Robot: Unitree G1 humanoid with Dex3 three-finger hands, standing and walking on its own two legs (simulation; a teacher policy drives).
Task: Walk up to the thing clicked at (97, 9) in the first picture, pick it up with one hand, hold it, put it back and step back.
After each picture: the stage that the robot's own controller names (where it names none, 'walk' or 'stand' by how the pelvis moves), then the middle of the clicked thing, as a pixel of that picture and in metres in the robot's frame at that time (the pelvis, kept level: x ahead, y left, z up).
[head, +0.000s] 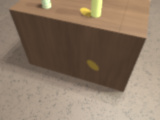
stand; out of the picture +1.05 -0.09 +0.00
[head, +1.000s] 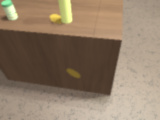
walk; (64, 2) +0.94 +0.16 +0.02
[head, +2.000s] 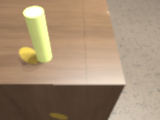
stand; (39, 37) +0.55 +0.22 +0.03
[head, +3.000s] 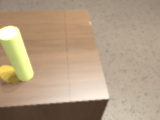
walk; (18, 57) +0.48 +0.28 +0.00
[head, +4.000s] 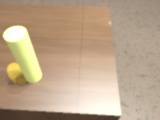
stand; (26, 58) +0.44 +0.24 +0.02
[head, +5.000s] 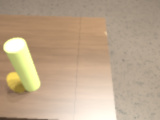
stand; (24, 68) +0.44 +0.25 -0.01
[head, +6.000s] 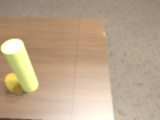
stand; (22, 68) +0.44 +0.26 -0.01
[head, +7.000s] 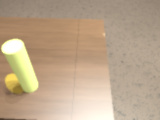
stand; (23, 69) +0.43 +0.26 -0.01
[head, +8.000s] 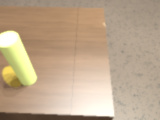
rise first; (19, 62) +0.44 +0.27 +0.00
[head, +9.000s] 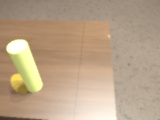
rise first; (27, 69) +0.43 +0.27 +0.00
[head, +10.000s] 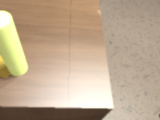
go down; (10, 48) +0.45 +0.24 +0.04
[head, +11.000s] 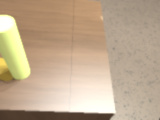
go down; (13, 52) +0.44 +0.25 +0.05
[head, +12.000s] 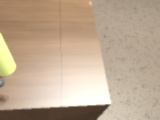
close in; out of the picture +0.44 +0.26 +0.07
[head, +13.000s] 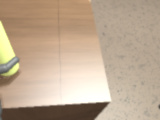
close; out of the picture +0.44 +0.24 +0.09
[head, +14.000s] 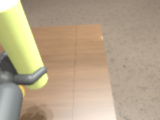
lift; (22, 50) +0.32 +0.17 +0.24
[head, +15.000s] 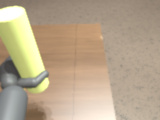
hold; (26, 56) +0.34 +0.17 +0.20
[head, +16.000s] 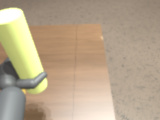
hold; (24, 57) +0.34 +0.18 +0.19
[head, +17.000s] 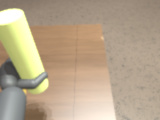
hold; (25, 57) +0.34 +0.18 +0.19
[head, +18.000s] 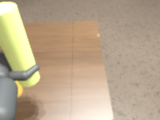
crouch; (17, 50) +0.37 +0.20 +0.18
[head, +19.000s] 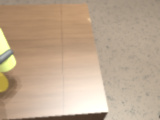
lower; out of the picture +0.45 +0.27 +0.14
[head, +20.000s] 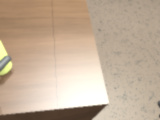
lower; out of the picture +0.45 +0.25 +0.08
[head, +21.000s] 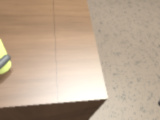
lower; out of the picture +0.45 +0.25 +0.09
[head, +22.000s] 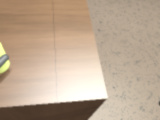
lower; out of the picture +0.45 +0.26 +0.09
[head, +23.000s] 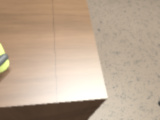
lower; out of the picture +0.45 +0.26 +0.09
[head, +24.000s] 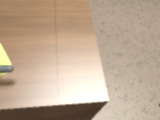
open; out of the picture +0.44 +0.26 +0.08
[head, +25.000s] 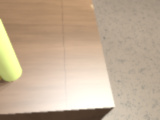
sink last; (0, 52) +0.42 +0.25 +0.06
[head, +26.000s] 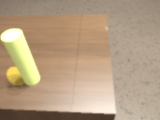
stand; (23, 60) +0.46 +0.27 +0.05
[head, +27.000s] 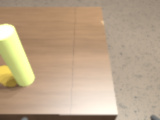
stand; (16, 59) +0.43 +0.26 +0.06
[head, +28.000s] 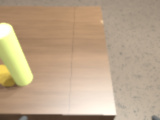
stand; (13, 59) +0.43 +0.27 +0.07
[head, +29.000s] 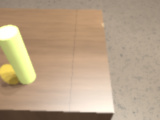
stand; (18, 58) +0.44 +0.26 +0.04
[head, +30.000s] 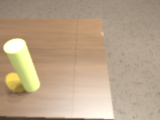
stand; (24, 68) +0.44 +0.26 +0.00
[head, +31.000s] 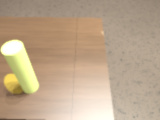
stand; (23, 70) +0.43 +0.26 +0.00
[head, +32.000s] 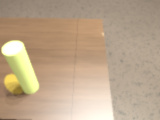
stand; (23, 70) +0.43 +0.26 -0.01
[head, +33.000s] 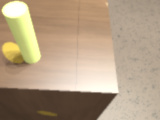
walk; (25, 37) +0.50 +0.22 +0.02
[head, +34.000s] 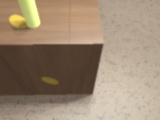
walk; (27, 2) +0.73 +0.30 +0.03
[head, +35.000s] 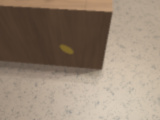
stand; out of the picture +1.06 +0.21 +0.02
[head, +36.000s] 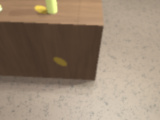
stand; out of the picture +1.04 +0.23 +0.00
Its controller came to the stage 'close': yes
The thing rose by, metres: 0.21
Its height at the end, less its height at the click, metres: +0.00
